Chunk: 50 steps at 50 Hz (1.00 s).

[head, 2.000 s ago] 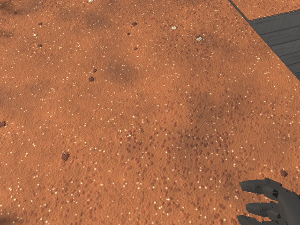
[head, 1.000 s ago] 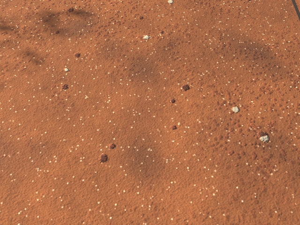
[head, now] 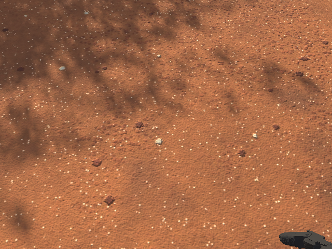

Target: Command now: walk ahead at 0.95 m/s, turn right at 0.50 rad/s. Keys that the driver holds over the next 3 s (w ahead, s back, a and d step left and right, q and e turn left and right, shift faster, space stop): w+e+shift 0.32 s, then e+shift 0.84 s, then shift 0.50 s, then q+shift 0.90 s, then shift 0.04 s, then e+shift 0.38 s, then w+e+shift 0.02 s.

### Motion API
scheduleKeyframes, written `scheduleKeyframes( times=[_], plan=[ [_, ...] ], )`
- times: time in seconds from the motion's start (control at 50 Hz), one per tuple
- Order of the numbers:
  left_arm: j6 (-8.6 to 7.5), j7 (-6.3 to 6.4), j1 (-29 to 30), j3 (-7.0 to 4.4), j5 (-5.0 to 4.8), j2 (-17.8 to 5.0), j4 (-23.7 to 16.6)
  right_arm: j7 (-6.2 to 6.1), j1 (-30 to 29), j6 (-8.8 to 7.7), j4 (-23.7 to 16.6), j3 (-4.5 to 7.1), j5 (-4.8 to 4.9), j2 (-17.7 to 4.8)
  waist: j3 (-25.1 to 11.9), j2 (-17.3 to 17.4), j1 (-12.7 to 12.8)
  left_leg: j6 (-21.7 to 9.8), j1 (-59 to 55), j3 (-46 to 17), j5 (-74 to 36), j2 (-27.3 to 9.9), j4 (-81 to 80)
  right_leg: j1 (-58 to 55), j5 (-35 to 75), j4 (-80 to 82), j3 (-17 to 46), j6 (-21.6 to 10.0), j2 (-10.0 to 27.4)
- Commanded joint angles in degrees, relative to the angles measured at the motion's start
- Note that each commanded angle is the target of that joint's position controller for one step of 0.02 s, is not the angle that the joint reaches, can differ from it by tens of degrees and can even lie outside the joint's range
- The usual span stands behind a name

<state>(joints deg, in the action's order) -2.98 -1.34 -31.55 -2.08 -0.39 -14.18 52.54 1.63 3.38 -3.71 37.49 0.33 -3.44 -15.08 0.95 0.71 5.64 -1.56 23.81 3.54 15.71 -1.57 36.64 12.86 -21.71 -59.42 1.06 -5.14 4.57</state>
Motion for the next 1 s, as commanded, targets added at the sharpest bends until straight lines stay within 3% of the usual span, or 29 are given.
scheduleKeyframes(
  times=[0.02,0.06,0.12,0.2,0.24,0.28,0.32,0.34,0.36,0.38,0.4,0.42,0.44,0.46,0.48,0.52,0.6,0.66,0.7,0.74,0.76,0.78,0.8,0.82,0.84,0.86,0.88,0.94,1.0],
  plan=[
    [-1.11,-0.76,10.02,-1.84,-0.24,-5.95,-8.03,-1.64,15.14,-0.29,3.5,3.44,0.61,-9.2,-2.6,3.78,-9.05,-1.95,-26.7,-21.81,12.0,-17.17,-23.44,31.11,7.68,-13.66,3.31,-1.49,2.0],
    [1.04,-1.69,7.43,-1.79,1.42,-3.98,-6.12,-1.89,12.96,-0.87,4.23,2.38,1.91,-5.67,0.34,8.13,-5.85,-0.28,-20.4,-11.34,4.18,-13.29,-25.54,28.47,9.69,-13.74,1.77,0.19,3.58],
    [2.83,-2.6,13.44,-1.76,1.28,-2.66,-8.05,-1.4,14.22,-2.61,6.79,2.08,2.64,-3.63,4.89,5.85,-4.79,1.39,-18.09,-1.83,-7.39,-11.21,-29.33,32.71,15.66,-14.23,0.19,0.92,3.5],
    [2.91,-3.19,22.87,-0.87,0.82,-2.68,-11.9,-1.61,16.34,-3.79,9.44,1.72,2.01,-2.36,8.21,4.98,-4.36,1.34,-18.67,8.74,-28.32,-8.23,-30.73,33.52,23.93,-4.14,-5.38,-0.42,1.04],
    [2.69,-3.76,26.56,-0.22,1.16,-3.02,-13.49,-2.42,17.11,-3.57,10.52,1.88,2.07,-3.87,9.04,2.6,-3.89,2.17,-21.6,12.05,-37.84,-8.14,-31.04,31.02,24.72,4.82,-8.83,-2.23,-0.23],
    [2.69,-3.95,27.31,0.12,0.96,-3.84,-14.13,-3.44,17.32,-3.27,10.52,2.31,1.99,-7.0,6.7,2.7,-2.44,2.96,-23.91,14.17,-61.61,-8.87,-26.77,21.61,24.7,12.39,-13.41,-4.41,-4.38],
    [3.21,-3.46,19.78,-0.58,0.72,-6.74,-12.39,-4.84,16.17,-2.1,9.81,3.51,1.58,-11.46,0.55,5.98,2.68,3.12,-28.04,13.58,-82.31,-11.48,-14.8,11.11,19.85,13.49,-14.68,-6.04,-8.07],
    [3.3,-2.92,9.81,-1.56,1.11,-9.12,-9.66,-5.16,13.36,-1.12,8.69,4.19,1.35,-13.2,-3.84,5.71,7.65,2.62,-26.64,12.56,-86.35,-12.31,-1.7,1.37,17.08,14.18,-13.54,-7.14,-9.92],
    [3.11,-1.9,-2.93,-3.1,1.62,-11.89,-5.66,-4.9,10.26,-0.32,7.35,4.59,1.32,-13.82,-8.55,3.72,12.66,1.89,-21.16,10.38,-80.0,-12.32,16.38,-11.67,16.46,18.69,-9.3,-9.22,-10.1],
    [2.55,-0.25,-3.28,-4.22,1.08,-12.94,-4.3,-3.2,10.11,-0.11,7.84,4.2,2.28,-10.76,-6.7,-4.94,10.95,1.89,-10.98,10.45,-29.95,-3.33,38.74,-19.13,21.01,27.49,-3.46,-11.06,-8.08],
    [2.81,0.54,2.37,-5.22,1.07,-18.14,-4.97,-2.34,12.88,-1.07,4.11,2.07,1.01,-2.88,-3.0,-17.18,1.22,4.13,13.06,6.03,16.13,6.19,60.82,-27.09,53.01,19.88,13.73,-15.22,0.87],
    [2.68,0.4,3.54,-6.4,1.52,-22.2,-7.75,-2.61,15.64,-1.97,-0.17,1.57,2.18,-4.25,-17.01,-12.1,0.1,4.12,21.48,-6.76,14.48,5.8,66.2,-35.99,46.65,30.45,33.79,-24.6,9.5],
    [2.75,0.8,7.27,-6.31,1.22,-19.62,-9.99,-2.8,13.28,-2.93,-0.3,1.26,1.74,-6.64,-13.26,-2.56,-0.87,3.2,23.14,-9.34,10.8,3.05,60.71,-29.82,35.51,38.19,38.69,-23.16,10.98],
    [2.81,1.19,11.02,-5.31,1.05,-15.87,-10.02,-2.81,12.1,-3.07,0.21,1.35,1.58,-7.35,-3.48,3.45,-4.25,3.28,21.7,-8.69,8.08,0.74,54.15,-17.97,34.02,41.09,34.44,-20.31,9.22],
    [2.48,1.31,13.39,-4.59,0.64,-13.73,-10.12,-2.9,11.01,-2.29,0.2,1.32,0.77,-7.18,0.48,6.12,-6.68,4.03,18.41,-8.73,7.91,-0.99,49.77,-9.28,39.42,41.67,30.3,-18.7,7.07],
    [1.46,1.31,14.82,-3.76,0.11,-12.11,-10.66,-3.19,11.25,0.97,-0.06,1.26,-0.12,-7.13,1.94,7.85,-8.99,6.29,9.55,-7.53,7.51,-3.62,39.25,2.96,52.09,42.08,21.0,-15.33,2.78],
    [1.21,1.33,13.75,-4.59,0.48,-13.62,-10.49,-3.07,6.12,2.5,-3.12,0.15,1.34,-4.32,-4.35,2.75,-7.39,6.54,3.58,-4.27,-4.25,-0.95,20.42,4.33,65.35,35.55,12.88,-8.74,-6.19],
    [3.19,2.08,11.55,-4.79,-0.21,-12.54,-10.68,-3.03,0.18,2.67,-4.98,-0.57,1.95,-4.05,-6.82,-2.21,-3.39,5.25,3.17,-4.05,-12.65,2.33,9.89,-0.02,57.79,31.74,14.33,-2.94,-9.1],
    [4.26,2.42,10.64,-5.15,0.26,-12.81,-11.19,-3.12,-2.88,2.3,-5.98,-0.9,2.12,-4.6,-5.89,-4.07,-1.46,4.9,3.35,-5.26,-12.78,4.31,4.35,-1.89,51.41,29.76,18.48,-1.78,-8.97],
    [4.64,2.61,12.49,-5.44,1.16,-13.13,-12.71,-3.41,-0.95,1.23,-5.33,-0.5,2.05,-6.82,-5.02,-5.27,-2.32,3.95,0.13,-8.1,-11.02,5.37,-2.43,-2.77,44.25,26.33,23.66,-0.77,-8.0],
    [4.41,2.61,14.56,-5.45,1.41,-13.2,-13.66,-3.71,2.29,0.6,-4.2,-0.07,2.0,-8.14,-4.8,-5.99,-4.11,3.03,-3.77,-8.95,-11.35,5.49,-6.6,-2.23,41.74,23.55,25.23,0.14,-8.21],
    [3.85,2.43,17.05,-5.29,0.79,-12.93,-14.5,-4.21,8.04,-0.29,-2.56,0.27,1.73,-8.96,-5.22,-5.67,-7.59,1.76,-11.6,-9.51,-17.82,4.01,-13.44,0.1,39.55,17.45,24.22,1.83,-10.01],
    [3.18,2.12,15.22,-4.21,-0.25,-8.87,-16.12,-4.91,13.96,-0.88,-1.9,1.11,1.51,-12.42,-11.08,2.57,-8.47,-1.59,-25.53,-19.63,-32.05,-9.8,-13.16,6.38,18.29,2.58,17.92,4.22,-13.22],
    [3.5,2.49,6.48,-3.77,-0.91,-6.59,-17.36,-4.8,12.59,0.47,-3.58,1.77,1.8,-15.05,-19.88,14.68,-3.87,-11.08,-34.94,-39.14,-49.61,-27.77,-13.73,15.83,-22.21,-8.41,7.7,5.44,-20.85],
    [4.35,2.4,4.1,-4.22,2.25,-10.83,-14.76,-4.94,10.05,1.69,-3.76,2.24,2.66,-12.16,-20.49,10.41,-2.97,-14.54,-30.73,-42.54,-40.13,-27.29,-12.83,18.09,-17.57,-15.16,5.47,5.69,-13.19],
    [5.09,1.78,9.24,-4.71,2.85,-12.52,-14.62,-5.31,7.62,2.5,-4.95,1.04,2.67,-7.63,-14.68,5.34,-4.26,-13.29,-25.21,-33.7,-30.24,-22.61,-13.66,18.86,-11.43,-16.61,4.48,6.06,-11.08],
    [5.77,1.09,13.45,-4.83,2.64,-12.61,-15.52,-5.48,5.01,3.34,-5.22,0.31,2.37,-5.27,-9.91,2.69,-4.51,-10.8,-19.5,-25.56,-22.0,-18.09,-15.98,18.65,-7.04,-15.51,3.8,6.69,-9.45],
    [7.66,-0.57,14.49,-3.97,1.25,-10.5,-17.29,-4.93,3.37,3.71,-4.28,1.23,1.49,-7.38,-4.78,7.65,-3.73,-8.32,-10.71,-12.34,-18.08,-12.39,-19.64,15.34,-2.31,-12.3,1.0,7.96,-7.43],
    [8.09,-0.94,16.87,-3.21,0.99,-9.09,-19.27,-4.13,5.44,3.42,-3.42,2.17,1.12,-8.22,-5.03,7.92,-4.34,-9.01,-10.23,-7.88,-15.99,-14.2,-20.29,13.85,-2.26,-5.54,-0.47,7.19,-5.65]
  ],
)
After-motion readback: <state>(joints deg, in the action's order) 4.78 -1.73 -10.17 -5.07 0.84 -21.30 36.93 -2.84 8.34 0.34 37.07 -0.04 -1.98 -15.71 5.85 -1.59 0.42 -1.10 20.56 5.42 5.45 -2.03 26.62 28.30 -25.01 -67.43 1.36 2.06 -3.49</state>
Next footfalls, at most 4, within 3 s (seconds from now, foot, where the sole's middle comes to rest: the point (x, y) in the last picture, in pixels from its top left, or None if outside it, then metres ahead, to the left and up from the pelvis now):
0.38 right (205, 243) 0.49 -0.07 -0.76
0.80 left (213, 175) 0.79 -0.10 -0.76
1.20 right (223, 231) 0.54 -0.14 -0.76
1.58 left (208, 187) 0.73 -0.08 -0.76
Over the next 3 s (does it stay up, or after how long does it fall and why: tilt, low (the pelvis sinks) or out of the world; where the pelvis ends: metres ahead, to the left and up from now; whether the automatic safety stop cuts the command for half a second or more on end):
stays up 0.65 -0.07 0.02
